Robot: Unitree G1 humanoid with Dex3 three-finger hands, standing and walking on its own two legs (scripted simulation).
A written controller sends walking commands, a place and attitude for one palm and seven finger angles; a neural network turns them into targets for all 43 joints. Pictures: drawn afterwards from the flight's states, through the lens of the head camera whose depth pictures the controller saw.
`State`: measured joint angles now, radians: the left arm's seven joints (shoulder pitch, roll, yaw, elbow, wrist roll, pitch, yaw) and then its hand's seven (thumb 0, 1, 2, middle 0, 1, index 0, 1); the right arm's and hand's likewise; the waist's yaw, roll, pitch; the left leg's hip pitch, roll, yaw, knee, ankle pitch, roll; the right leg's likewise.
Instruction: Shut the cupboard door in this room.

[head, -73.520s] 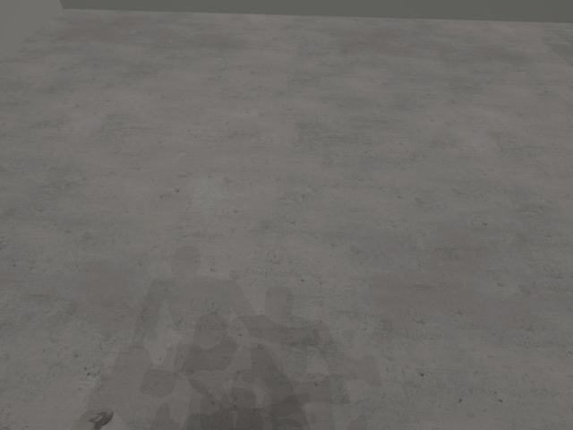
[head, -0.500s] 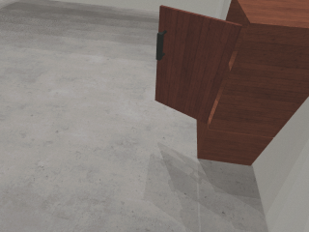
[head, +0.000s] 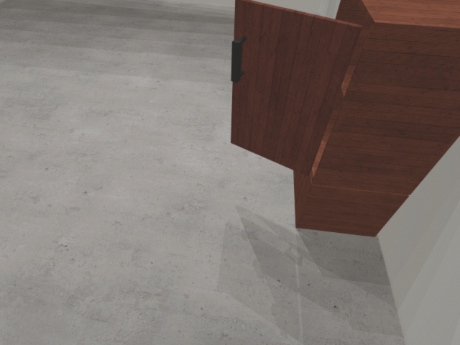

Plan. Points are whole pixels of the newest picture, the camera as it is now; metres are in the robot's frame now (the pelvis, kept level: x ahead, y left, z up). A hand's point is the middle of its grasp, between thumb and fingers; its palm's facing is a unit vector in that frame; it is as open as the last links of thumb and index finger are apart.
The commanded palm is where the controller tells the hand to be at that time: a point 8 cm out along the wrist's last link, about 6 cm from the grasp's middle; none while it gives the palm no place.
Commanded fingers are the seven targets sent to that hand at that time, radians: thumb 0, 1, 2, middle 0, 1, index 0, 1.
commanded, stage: walk to a spot facing it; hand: left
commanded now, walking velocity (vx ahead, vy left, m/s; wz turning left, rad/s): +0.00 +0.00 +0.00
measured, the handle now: (239, 59) +0.97 +0.01 +0.03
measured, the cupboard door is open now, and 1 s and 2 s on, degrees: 65 65 65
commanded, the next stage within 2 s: turn to face it in 1.58 s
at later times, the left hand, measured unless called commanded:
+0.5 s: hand out of the picture +0.00 +0.18 -0.18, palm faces +0.20 -0.94 -0.27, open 7.3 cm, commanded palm none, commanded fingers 0.00 0.90 0.90 -0.20 -0.30 -0.20 -0.30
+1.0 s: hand out of the picture -0.01 +0.20 -0.15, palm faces +0.50 -0.80 -0.32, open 7.3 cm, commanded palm none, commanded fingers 0.00 0.90 0.90 -0.20 -0.30 -0.20 -0.30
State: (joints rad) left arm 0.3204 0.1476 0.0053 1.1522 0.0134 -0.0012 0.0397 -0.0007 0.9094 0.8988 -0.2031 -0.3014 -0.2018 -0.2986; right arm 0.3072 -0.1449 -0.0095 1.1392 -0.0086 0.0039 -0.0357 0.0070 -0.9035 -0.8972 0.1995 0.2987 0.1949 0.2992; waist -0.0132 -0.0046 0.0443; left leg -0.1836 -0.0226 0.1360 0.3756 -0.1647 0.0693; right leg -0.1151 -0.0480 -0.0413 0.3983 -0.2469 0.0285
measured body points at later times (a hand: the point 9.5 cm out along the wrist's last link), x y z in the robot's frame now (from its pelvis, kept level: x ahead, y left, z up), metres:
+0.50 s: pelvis +0.00 -0.02 -0.01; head +0.04 -0.02 +0.44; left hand -0.01 +0.23 -0.16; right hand +0.05 -0.25 -0.17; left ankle +0.00 +0.07 -0.71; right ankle -0.02 -0.14 -0.74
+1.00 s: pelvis +0.03 -0.03 -0.01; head +0.08 -0.04 +0.44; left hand -0.04 +0.24 -0.13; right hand +0.23 -0.22 -0.16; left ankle -0.03 +0.09 -0.67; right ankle +0.06 -0.14 -0.74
